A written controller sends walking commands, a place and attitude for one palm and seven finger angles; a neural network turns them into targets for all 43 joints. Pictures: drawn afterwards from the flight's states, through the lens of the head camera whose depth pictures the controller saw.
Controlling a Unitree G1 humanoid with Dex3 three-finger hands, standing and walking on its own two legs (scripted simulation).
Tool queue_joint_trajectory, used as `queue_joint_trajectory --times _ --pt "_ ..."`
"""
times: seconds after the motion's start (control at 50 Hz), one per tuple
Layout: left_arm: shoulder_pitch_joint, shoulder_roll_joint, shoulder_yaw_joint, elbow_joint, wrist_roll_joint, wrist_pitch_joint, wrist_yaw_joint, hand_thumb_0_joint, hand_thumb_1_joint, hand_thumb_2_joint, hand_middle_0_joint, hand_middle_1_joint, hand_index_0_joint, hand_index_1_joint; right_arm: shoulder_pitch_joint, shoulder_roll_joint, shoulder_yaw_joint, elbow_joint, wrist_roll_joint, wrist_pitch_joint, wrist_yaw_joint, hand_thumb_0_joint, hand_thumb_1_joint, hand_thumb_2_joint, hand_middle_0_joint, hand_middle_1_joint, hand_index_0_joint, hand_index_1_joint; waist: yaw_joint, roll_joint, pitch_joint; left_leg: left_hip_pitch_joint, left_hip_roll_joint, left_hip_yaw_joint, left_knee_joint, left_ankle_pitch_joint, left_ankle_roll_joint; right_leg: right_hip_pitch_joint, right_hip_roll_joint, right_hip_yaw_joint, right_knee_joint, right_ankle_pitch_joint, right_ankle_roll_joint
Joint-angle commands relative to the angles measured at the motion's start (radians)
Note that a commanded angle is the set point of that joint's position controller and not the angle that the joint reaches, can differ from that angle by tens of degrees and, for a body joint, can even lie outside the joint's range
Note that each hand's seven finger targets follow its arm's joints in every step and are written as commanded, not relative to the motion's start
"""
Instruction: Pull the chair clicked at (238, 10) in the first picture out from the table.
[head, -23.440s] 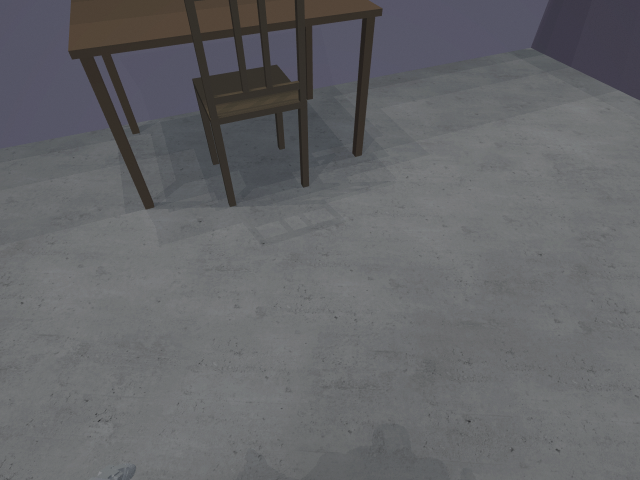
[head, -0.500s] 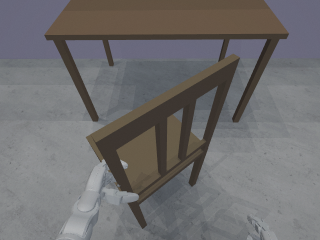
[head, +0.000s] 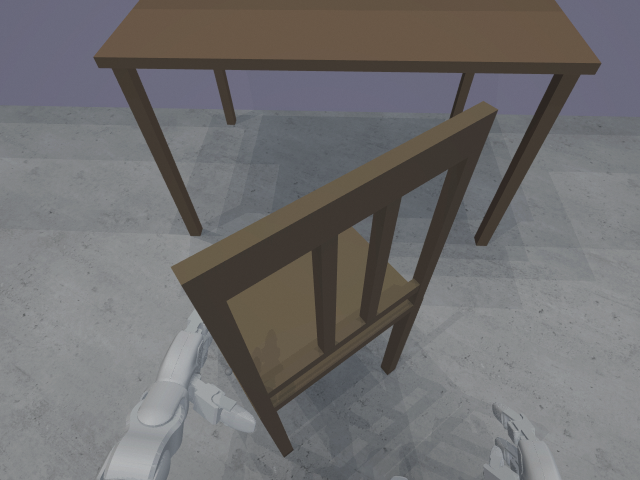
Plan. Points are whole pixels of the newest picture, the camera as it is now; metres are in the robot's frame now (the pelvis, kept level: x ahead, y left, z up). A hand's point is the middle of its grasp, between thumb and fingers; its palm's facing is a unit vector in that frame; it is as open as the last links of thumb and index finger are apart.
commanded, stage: draw the fingers out of the gap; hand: left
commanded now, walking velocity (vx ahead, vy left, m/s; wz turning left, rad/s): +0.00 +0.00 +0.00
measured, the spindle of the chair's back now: (325, 302) +0.36 +0.00 -0.03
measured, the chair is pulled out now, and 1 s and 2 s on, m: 0.53 0.53 0.53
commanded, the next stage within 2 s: draw the hand back to the body in 0.76 s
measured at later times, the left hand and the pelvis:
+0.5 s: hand (213, 442) +0.18 +0.14 -0.04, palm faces -0.12 -0.98 -0.17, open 17.5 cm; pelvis -0.01 +0.01 -0.01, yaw +1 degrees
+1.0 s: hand out of the picture +0.14 +0.14 -0.01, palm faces +0.03 -1.00 -0.03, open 17.4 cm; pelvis -0.01 +0.01 -0.03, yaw +1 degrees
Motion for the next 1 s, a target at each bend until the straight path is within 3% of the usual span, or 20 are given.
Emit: queue_joint_trajectory --times 0.0,0.02,0.04,0.12,0.14,0.18,0.26,0.3,0.34,0.46,0.54,0.56,0.58,0.72,0.82,0.84,0.86,0.88,0.94,0.98 --pt "-0.025 0.133 0.092 -0.166 0.003 -0.031 -0.012 0.0 -0.55 0.2 0.0 0.0 0.0 0.0 -0.012 -0.119 -0.049 -0.152 0.001 -0.04 -0.003 0.0 -0.9 -0.9 0.2 0.3 0.2 0.3 0.0 -0.077 -0.242 0.036 -0.03 0.045 -0.087 0.357 0.044 0.229 0.019 -0.01 -0.077 0.388 -0.018" --pt "0.009 0.144 0.103 -0.17 0.001 -0.026 -0.014 0.0 -0.55 0.2 0.0 0.0 0.0 0.0 -0.018 -0.12 -0.05 -0.161 0.003 -0.038 -0.003 0.0 -0.9 -0.9 0.2 0.3 0.2 0.3 0.005 -0.088 -0.234 0.025 -0.028 0.045 -0.088 0.353 0.042 0.23 0.018 -0.011 -0.076 0.386 -0.019" --pt "0.029 0.135 0.089 -0.193 0.005 -0.024 -0.018 0.0 -0.55 0.2 0.0 0.0 0.0 0.0 -0.03 -0.119 -0.049 -0.172 0.002 -0.039 0.0 0.0 -0.9 -0.9 0.2 0.3 0.2 0.3 0.011 -0.049 -0.233 0.026 -0.03 0.045 -0.09 0.359 0.041 0.234 0.016 -0.011 -0.075 0.386 -0.024" --pt "0.122 0.118 0.064 -0.322 -0.006 -0.03 -0.019 0.0 -0.55 0.2 0.0 0.0 0.0 0.0 -0.032 -0.109 -0.052 -0.2 0.004 -0.054 0.001 0.0 -0.9 -0.9 0.2 0.3 0.2 0.3 0.007 -0.037 -0.241 0.038 -0.028 0.046 -0.08 0.367 0.044 0.227 0.018 -0.013 -0.074 0.38 -0.022" --pt "0.126 0.136 0.073 -0.329 -0.001 -0.031 -0.014 0.0 -0.55 0.2 0.0 0.0 0.0 0.0 -0.034 -0.112 -0.053 -0.198 0.004 -0.057 -0.003 0.0 -0.9 -0.9 0.2 0.3 0.2 0.3 0.001 -0.05 -0.226 0.033 -0.025 0.042 -0.077 0.361 0.044 0.215 0.019 -0.016 -0.075 0.369 -0.024" --pt "0.141 0.1 0.033 -0.381 -0.001 -0.041 -0.009 0.0 -0.55 0.2 0.0 0.0 0.0 0.0 -0.025 -0.107 -0.052 -0.204 0.003 -0.069 -0.006 0.0 -0.9 -0.9 0.2 0.3 0.2 0.3 -0.014 -0.047 -0.208 0.04 -0.026 0.038 -0.073 0.346 0.046 0.182 0.023 -0.021 -0.072 0.34 -0.019" --pt "0.166 0.114 0.031 -0.445 0.009 -0.055 0.006 0.0 -0.55 0.2 0.0 0.0 0.0 0.0 -0.014 -0.108 -0.053 -0.203 0.0 -0.09 -0.017 0.0 -0.9 -0.9 0.2 0.3 0.2 0.3 -0.022 -0.048 -0.195 0.033 -0.029 0.024 -0.061 0.305 0.047 0.139 0.027 -0.026 -0.067 0.274 -0.02" --pt "0.192 0.088 -0.004 -0.47 0.013 -0.057 0.006 0.0 -0.55 0.2 0.0 0.0 0.0 0.0 -0.014 -0.106 -0.051 -0.209 0.0 -0.1 -0.019 0.0 -0.9 -0.9 0.2 0.3 0.2 0.3 -0.026 -0.046 -0.189 0.03 -0.03 0.019 -0.055 0.286 0.048 0.115 0.026 -0.03 -0.061 0.246 -0.019" --pt "0.242 0.11 0.017 -0.467 0.017 -0.049 0.011 0.0 -0.55 0.2 0.0 0.0 0.0 0.0 -0.024 -0.106 -0.052 -0.207 -0.001 -0.103 -0.021 0.0 -0.9 -0.9 0.2 0.3 0.2 0.3 -0.015 -0.042 -0.183 0.015 -0.032 0.014 -0.052 0.28 0.047 0.116 0.026 -0.032 -0.058 0.232 -0.023" --pt "0.319 0.083 -0.021 -0.53 0.034 -0.023 0.017 0.0 -0.55 0.2 0.0 0.0 0.0 0.0 -0.037 -0.095 -0.044 -0.237 0.001 -0.104 -0.021 0.0 -0.9 -0.9 0.2 0.3 0.2 0.3 -0.008 -0.022 -0.171 -0.003 -0.034 0.006 -0.055 0.228 0.043 0.088 0.026 -0.039 -0.045 0.157 -0.026" --pt "0.414 0.088 -0.008 -0.548 0.036 0.0 0.03 0.0 -0.55 0.2 0.0 0.0 0.0 0.0 -0.052 -0.085 -0.046 -0.25 0.002 -0.096 -0.022 0.0 -0.9 -0.9 0.2 0.3 0.2 0.3 0.005 -0.042 -0.158 -0.03 -0.034 0.003 -0.048 0.219 0.044 0.089 0.029 -0.04 -0.042 0.146 -0.028" --pt "0.413 0.076 -0.024 -0.575 0.036 -0.001 0.029 0.0 -0.55 0.2 0.0 0.0 0.0 0.0 -0.046 -0.084 -0.044 -0.256 0.001 -0.096 -0.023 0.0 -0.9 -0.9 0.2 0.3 0.2 0.3 -0.004 -0.051 -0.163 -0.032 -0.037 0.004 -0.045 0.215 0.045 0.089 0.029 -0.04 -0.041 0.146 -0.026" --pt "0.445 0.092 0.002 -0.562 0.034 0.004 0.031 0.0 -0.55 0.2 0.0 0.0 0.0 0.0 -0.05 -0.081 -0.049 -0.255 0.002 -0.092 -0.025 0.0 -0.9 -0.9 0.2 0.3 0.2 0.3 0.004 -0.063 -0.153 -0.04 -0.035 0.005 -0.042 0.208 0.045 0.087 0.03 -0.036 -0.043 0.144 -0.026" --pt "0.553 0.063 -0.047 -0.681 0.045 -0.008 0.023 0.0 -0.55 0.2 0.0 0.0 0.0 0.0 -0.048 -0.068 -0.051 -0.278 0.004 -0.099 -0.03 0.0 -0.9 -0.9 0.2 0.3 0.2 0.3 -0.001 -0.003 -0.152 -0.041 -0.038 0.006 -0.019 0.203 0.047 0.051 0.031 -0.039 -0.026 0.126 -0.029" --pt "0.618 0.072 -0.042 -0.716 0.048 -0.023 0.023 0.0 -0.55 0.2 0.0 0.0 0.0 0.0 -0.048 -0.063 -0.058 -0.281 0.003 -0.101 -0.037 0.0 -0.9 -0.9 0.2 0.3 0.2 0.3 -0.004 -0.047 -0.141 -0.078 -0.041 0.0 0.0 0.181 0.049 0.032 0.034 -0.044 -0.013 0.104 -0.027" --pt "0.647 0.081 -0.033 -0.71 0.055 -0.023 0.025 0.0 -0.55 0.2 0.0 0.0 0.0 0.0 -0.056 -0.061 -0.062 -0.281 0.004 -0.1 -0.039 0.0 -0.9 -0.9 0.2 0.3 0.2 0.3 0.005 -0.043 -0.135 -0.087 -0.041 0.002 0.004 0.184 0.049 0.031 0.036 -0.04 -0.011 0.104 -0.03" --pt "0.643 0.07 -0.049 -0.732 0.056 -0.03 0.024 0.0 -0.55 0.2 0.0 0.0 0.0 0.0 -0.048 -0.058 -0.059 -0.285 0.001 -0.102 -0.039 0.0 -0.9 -0.9 0.2 0.3 0.2 0.3 -0.002 -0.046 -0.147 -0.086 -0.045 0.002 0.009 0.183 0.051 0.031 0.035 -0.041 -0.006 0.103 -0.029" --pt "0.595 -0.013 0.006 -0.839 -0.103 -0.142 0.016 0.0 -0.55 0.2 0.0 0.0 0.0 0.0 -0.046 -0.046 -0.058 -0.276 0.003 -0.127 -0.041 0.0 -0.9 -0.9 0.2 0.3 0.2 0.3 0.007 -0.092 -0.128 -0.1 -0.052 -0.004 0.041 0.19 0.041 0.001 0.046 -0.063 0.002 0.121 -0.027" --pt "0.627 0.076 0.08 -0.848 -0.119 -0.256 0.003 0.0 -0.55 0.2 0.0 0.0 0.0 0.0 -0.04 -0.053 -0.063 -0.234 0.006 -0.155 -0.042 0.0 -0.9 -0.9 0.2 0.3 0.2 0.3 0.029 -0.018 -0.176 -0.105 -0.051 0.004 0.059 0.19 0.039 0.01 0.046 -0.044 0.027 0.11 -0.034" --pt "0.624 0.063 0.089 -0.863 -0.136 -0.326 -0.012 0.0 -0.55 0.2 0.0 0.0 0.0 0.0 -0.035 -0.043 -0.067 -0.216 0.011 -0.169 -0.037 0.0 -0.9 -0.9 0.2 0.3 0.2 0.3 0.028 0.01 -0.178 -0.102 -0.05 0.006 0.07 0.201 0.034 -0.002 0.045 -0.043 0.045 0.117 -0.035"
